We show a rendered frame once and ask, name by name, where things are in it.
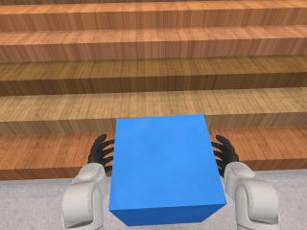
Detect carton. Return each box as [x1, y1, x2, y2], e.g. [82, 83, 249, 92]
[108, 114, 227, 227]

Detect robot left hand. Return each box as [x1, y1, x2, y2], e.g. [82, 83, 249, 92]
[87, 134, 115, 173]

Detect robot right hand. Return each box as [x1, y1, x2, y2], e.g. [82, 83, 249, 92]
[211, 134, 240, 178]

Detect robot right forearm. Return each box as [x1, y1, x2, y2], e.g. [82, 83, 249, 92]
[224, 161, 282, 230]

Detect robot left forearm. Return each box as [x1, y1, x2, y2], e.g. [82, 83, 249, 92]
[60, 163, 108, 230]

